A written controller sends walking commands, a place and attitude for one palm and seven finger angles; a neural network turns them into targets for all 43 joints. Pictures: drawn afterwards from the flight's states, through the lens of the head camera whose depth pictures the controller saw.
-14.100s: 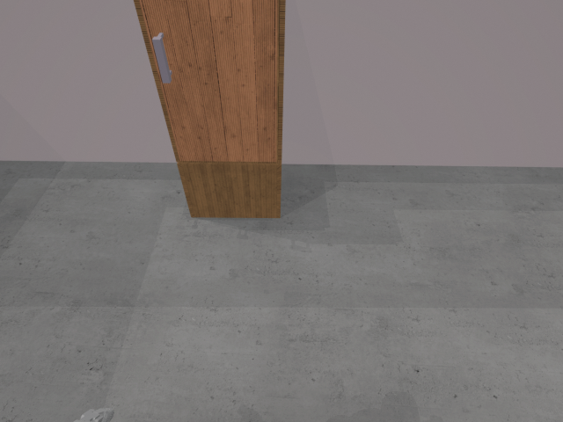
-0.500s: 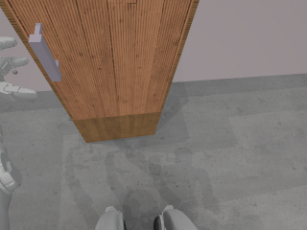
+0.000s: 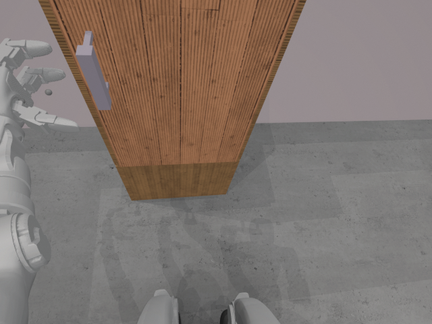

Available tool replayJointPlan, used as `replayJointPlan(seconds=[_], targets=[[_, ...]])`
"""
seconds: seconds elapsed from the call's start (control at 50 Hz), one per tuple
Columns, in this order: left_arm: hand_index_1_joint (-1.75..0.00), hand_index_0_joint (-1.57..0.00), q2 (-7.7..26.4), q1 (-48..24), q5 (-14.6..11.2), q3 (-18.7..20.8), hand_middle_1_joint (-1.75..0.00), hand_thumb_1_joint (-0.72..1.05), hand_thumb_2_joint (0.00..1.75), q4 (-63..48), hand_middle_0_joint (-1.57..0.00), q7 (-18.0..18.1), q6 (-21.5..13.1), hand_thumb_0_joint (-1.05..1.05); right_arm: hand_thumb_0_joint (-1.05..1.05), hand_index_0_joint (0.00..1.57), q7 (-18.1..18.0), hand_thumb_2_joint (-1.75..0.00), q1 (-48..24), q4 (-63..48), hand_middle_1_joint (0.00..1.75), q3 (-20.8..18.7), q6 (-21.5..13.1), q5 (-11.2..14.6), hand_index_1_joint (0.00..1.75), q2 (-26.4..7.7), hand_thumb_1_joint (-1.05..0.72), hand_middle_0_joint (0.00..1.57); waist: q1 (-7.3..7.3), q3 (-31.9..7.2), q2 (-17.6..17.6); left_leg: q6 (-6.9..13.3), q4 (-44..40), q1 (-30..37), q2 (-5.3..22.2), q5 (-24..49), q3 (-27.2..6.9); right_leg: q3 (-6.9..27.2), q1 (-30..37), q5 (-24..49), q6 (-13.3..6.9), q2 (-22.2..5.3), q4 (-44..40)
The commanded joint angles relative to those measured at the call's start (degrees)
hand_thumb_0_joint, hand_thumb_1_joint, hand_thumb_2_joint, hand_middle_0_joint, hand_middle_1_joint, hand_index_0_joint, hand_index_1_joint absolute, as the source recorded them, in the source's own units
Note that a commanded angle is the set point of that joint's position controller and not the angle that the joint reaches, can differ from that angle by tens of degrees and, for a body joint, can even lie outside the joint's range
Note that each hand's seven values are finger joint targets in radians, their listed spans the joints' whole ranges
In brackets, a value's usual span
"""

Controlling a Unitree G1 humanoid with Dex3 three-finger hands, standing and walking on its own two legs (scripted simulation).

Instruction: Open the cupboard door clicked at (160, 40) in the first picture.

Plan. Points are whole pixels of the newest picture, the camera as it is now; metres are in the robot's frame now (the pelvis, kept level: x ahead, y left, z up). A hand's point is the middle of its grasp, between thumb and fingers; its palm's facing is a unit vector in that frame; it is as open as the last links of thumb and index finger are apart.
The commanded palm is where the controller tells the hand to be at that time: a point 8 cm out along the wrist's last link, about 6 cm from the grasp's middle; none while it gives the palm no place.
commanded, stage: move the hooked fingers beside the handle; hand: left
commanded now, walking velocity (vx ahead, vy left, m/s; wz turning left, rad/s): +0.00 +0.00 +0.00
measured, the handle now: (97, 72) +0.55 +0.20 +0.08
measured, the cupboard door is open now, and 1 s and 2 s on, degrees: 0 0 0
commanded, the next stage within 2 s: slide the fingers in behind the handle in 0.88 s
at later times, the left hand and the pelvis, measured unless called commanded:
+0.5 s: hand (54, 95) +0.50 +0.26 +0.08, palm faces +0.07 -1.00 -0.02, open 14.0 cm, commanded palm +0.48 +0.31 +0.08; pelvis -0.01 -0.01 -0.01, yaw -1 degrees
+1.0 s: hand (53, 95) +0.49 +0.26 +0.09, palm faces +0.05 -1.00 +0.00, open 14.0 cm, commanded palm +0.47 +0.30 +0.08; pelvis +0.01 +0.00 +0.00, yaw +0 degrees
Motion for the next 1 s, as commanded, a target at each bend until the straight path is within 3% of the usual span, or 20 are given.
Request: replayJointPlan(seconds=[0.0, 0.02, 0.04, 0.08, 0.16, 0.2, 0.24, 0.32, 0.36, 0.4, 0.5, 0.58, 0.66, 0.72, 0.76, 0.8, 0.9, 0.92, 0.96, 0.98], targets=[[-1.2, -0.3, 15.0, -20.6, -1.0, -0.5, -1.2, -0.5, 0.3, -5.3, -0.3, -0.8, 0.0, 0.0, 0.0, 0.2, -0.9, -0.9, 10.2, -2.8, 0.3, -3.8, -0.5, 0.2, 0.3, -12.1, -0.9, 0.2, -0.28, -23.1, 9.6, -2.7, -8.1, 29.8, 0.7, 24.6, -7.0, -0.2, -1.1, 12.2, -2.2, 2.2, -5.1], [-1.2, -0.3, 14.1, -20.9, -1.0, -1.5, -1.2, -0.5, 0.3, -4.3, -0.3, -0.9, 0.9, 0.0, 0.0, 0.2, -1.0, -0.9, 10.0, -3.1, 0.3, -3.6, -0.4, 0.3, 0.3, -11.9, -0.9, 0.2, -0.91, -20.7, 8.5, -2.1, -8.3, 27.1, 0.4, 22.0, -6.4, 0.0, -0.7, 11.8, -2.0, 2.1, -5.5], [-1.2, -0.3, 16.5, -19.4, -0.7, 0.3, -1.2, -0.5, 0.3, -2.8, -0.3, -0.6, 1.5, 0.0, 0.0, 0.2, -1.2, -0.9, 10.3, -3.5, 0.3, -3.5, -0.4, 0.3, 0.3, -12.2, -0.9, 0.2, -0.42, -19.6, 5.4, -1.6, -8.4, 23.8, 0.1, 19.6, -5.9, 0.3, 0.9, 11.6, -1.9, 2.1, -5.6], [-1.2, -0.3, 18.8, -21.1, -0.7, 1.7, -1.2, -0.5, 0.3, -2.9, -0.3, -0.1, 0.9, 0.0, 0.0, 0.2, -1.4, -0.9, 10.1, -4.0, 0.3, -3.3, -0.7, 0.3, 0.3, -12.3, -0.9, 0.2, -0.95, -17.7, 3.7, -0.9, -8.2, 20.2, -0.3, 16.6, -5.2, 1.0, 2.1, 11.1, -1.9, 2.0, -5.8], [-1.2, -0.3, 23.4, -27.7, -0.3, 4.2, -1.2, -0.5, 0.3, -10.0, -0.3, 0.7, -4.2, 0.0, 0.0, 0.2, -1.4, -0.9, 10.3, -3.9, 0.3, -3.5, -1.6, 0.0, 0.3, -12.3, -0.9, 0.2, -0.66, -24.5, 8.8, -1.4, -6.9, 23.0, -0.1, 17.7, -5.3, 1.9, 2.7, 11.2, -1.9, 2.1, -4.4], [-1.2, -0.3, 23.6, -28.7, -0.4, 4.4, -1.2, -0.5, 0.3, -11.0, -0.3, 0.6, -6.1, 0.0, 0.0, 0.2, -1.3, -0.9, 10.5, -3.4, 0.3, -3.7, -1.9, -0.2, 0.3, -12.4, -0.9, 0.2, -1.0, -27.6, 10.5, -1.6, -6.3, 25.5, 0.0, 18.7, -5.8, 2.0, 1.6, 11.0, -2.0, 2.2, -4.0], [-1.2, -0.3, 23.5, -28.3, -0.5, 3.9, -1.2, -0.5, 0.3, -8.0, -0.3, -0.2, -5.4, 0.0, 0.0, 0.2, -1.5, -0.9, 10.6, -2.5, 0.3, -3.5, -2.0, 0.0, 0.3, -12.5, -0.9, 0.2, -1.64, -25.6, 9.4, -1.3, -6.1, 23.3, 0.1, 16.8, -5.4, 2.3, 2.0, 10.4, -1.8, 2.2, -4.5], [-1.2, -0.3, 22.1, -25.4, -0.1, 1.0, -1.2, -0.5, 0.3, 0.0, -0.3, -2.7, -0.2, 0.0, 0.0, 0.2, -2.2, -0.9, 11.1, -2.4, 0.3, -2.8, -1.5, 0.8, 0.3, -12.8, -0.9, 0.2, -2.64, -19.6, 7.5, -0.6, -6.6, 17.9, -0.2, 13.2, -4.6, 2.3, 1.2, 9.2, -1.5, 1.8, -5.6], [-1.2, -0.3, 23.0, -25.1, 0.1, 1.1, -1.2, -0.5, 0.3, -0.4, -0.3, -3.2, 1.2, 0.0, 0.0, 0.2, -2.3, -0.9, 11.5, -2.9, 0.3, -2.8, -1.4, 0.8, 0.3, -12.8, -0.9, 0.2, -2.2, -20.6, 8.6, -0.5, -6.3, 17.5, -0.3, 13.7, -4.2, 2.5, 1.4, 9.7, -1.4, 1.8, -5.4], [-1.2, -0.3, 25.7, -27.1, -0.2, 3.2, -1.2, -0.5, 0.3, -4.7, -0.3, -3.0, -0.1, 0.0, 0.0, 0.2, -2.4, -0.9, 11.9, -3.0, 0.3, -3.0, -1.5, 0.4, 0.3, -12.9, -0.9, 0.2, -1.55, -25.1, 10.2, -0.7, -5.5, 20.3, -0.1, 17.1, -4.6, 2.4, 1.8, 11.6, -1.5, 1.9, -4.5], [-1.2, -0.3, 27.1, -28.8, -1.6, 6.0, -1.2, -0.5, 0.3, -12.1, -0.3, -2.2, -4.1, 0.0, 0.0, 0.2, -1.7, -0.9, 12.4, -2.4, 0.3, -3.7, -1.7, -0.1, 0.3, -12.8, -0.9, 0.2, -0.94, -32.4, 13.5, -1.3, -4.2, 26.7, 0.3, 25.2, -5.1, 2.3, 2.8, 16.8, -1.7, 2.4, -3.2], [-1.2, -0.3, 24.6, -20.2, -1.8, 5.7, -1.2, -0.5, 0.3, -7.0, -0.3, -3.0, -1.0, 0.0, 0.0, 0.2, -1.3, -0.9, 12.5, -2.8, 0.3, -3.7, -1.1, 0.2, 0.3, -12.5, -0.9, 0.2, 0.25, -28.2, 11.6, -1.1, -4.9, 24.9, 0.0, 26.9, -4.1, 1.8, 5.0, 19.5, -1.7, 2.7, -3.9], [-1.2, -0.3, 22.3, -19.5, -1.0, 2.7, -1.2, -0.5, 0.3, -5.4, -0.3, -3.4, 1.9, 0.0, 0.0, 0.2, -1.3, -0.9, 11.8, -3.7, 0.3, -3.4, -0.2, 0.7, 0.3, -12.3, -0.9, 0.2, -0.52, -21.6, 8.7, -0.7, -6.1, 20.8, -0.2, 22.7, -3.6, 1.6, 4.1, 17.5, -1.4, 2.5, -5.0], [-1.2, -0.3, 22.7, -21.3, -1.8, 4.1, -1.2, -0.5, 0.3, -11.0, -0.3, -2.7, -1.0, 0.0, 0.0, 0.2, -1.3, -0.9, 11.8, -4.0, 0.3, -3.9, -0.4, 0.3, 0.3, -12.2, -0.9, 0.2, -0.15, -26.2, 10.7, -1.1, -5.5, 25.9, 0.1, 27.2, -4.2, 1.6, 3.7, 19.3, -1.7, 2.7, -4.3], [-1.2, -0.3, 19.9, -23.8, -2.6, 2.7, -1.2, -0.5, 0.3, -12.4, -0.3, -2.3, -2.9, 0.0, 0.0, 0.2, -1.0, -0.9, 11.4, -3.3, 0.3, -4.0, -0.7, 0.2, 0.3, -11.9, -0.9, 0.2, -1.29, -26.3, 10.5, -1.4, -5.1, 27.7, 0.4, 27.3, -4.7, 1.4, 1.7, 18.3, -1.7, 2.9, -4.1], [-1.2, -0.3, 20.9, -24.4, -3.0, 4.0, -1.2, -0.5, 0.3, -12.1, -0.3, -2.2, -4.0, 0.0, 0.0, 0.2, -1.1, -0.9, 11.6, -2.5, 0.3, -4.2, -0.9, 0.0, 0.3, -12.2, -0.9, 0.2, -1.1, -26.7, 10.4, -1.7, -5.1, 28.7, 0.5, 28.6, -5.4, 1.2, 1.6, 18.4, -1.9, 2.9, -3.8], [-1.2, -0.3, 17.0, -21.8, -1.7, 0.5, -1.2, -0.5, 0.3, -8.2, -0.3, -2.3, -1.5, 0.0, 0.0, 0.2, -0.9, -0.9, 11.1, -2.5, 0.3, -3.8, -0.6, 0.3, 0.3, -11.7, -0.9, 0.2, -0.63, -25.1, 12.6, -2.1, -5.7, 29.7, 0.4, 28.8, -5.8, 0.6, -0.7, 16.6, -2.0, 2.5, -4.0], [-1.2, -0.3, 18.2, -22.0, -1.3, 1.0, -1.2, -0.5, 0.3, -8.1, -0.3, -2.0, -1.0, 0.0, 0.0, 0.2, -1.0, -0.9, 11.1, -2.4, 0.3, -3.8, -0.4, 0.2, 0.3, -11.9, -0.9, 0.2, -0.69, -24.1, 11.4, -2.1, -6.0, 29.2, 0.6, 28.4, -6.1, 0.5, -0.8, 16.1, -1.9, 2.4, -4.1], [-1.2, -0.3, 17.0, -21.8, -1.3, 0.1, -1.2, -0.5, 0.3, -6.8, -0.3, -1.6, 0.0, 0.0, 0.0, 0.2, -1.1, -0.9, 10.9, -2.9, 0.3, -3.8, -0.3, 0.4, 0.3, -11.9, -0.9, 0.2, -1.25, -22.1, 8.6, -1.8, -6.5, 26.9, 0.4, 25.0, -5.8, 0.5, -0.5, 15.0, -1.8, 2.3, -4.6], [-1.2, -0.3, 16.2, -23.1, -1.7, -0.1, -1.2, -0.5, 0.3, -8.8, -0.3, -1.4, -0.7, 0.0, 0.0, 0.2, -1.1, -0.9, 10.9, -3.0, 0.3, -3.7, -0.5, 0.2, 0.3, -11.8, -0.9, 0.2, -1.18, -23.2, 10.1, -1.7, -6.3, 27.9, 0.3, 26.2, -5.9, 0.6, -0.6, 15.5, -1.9, 2.3, -4.4]])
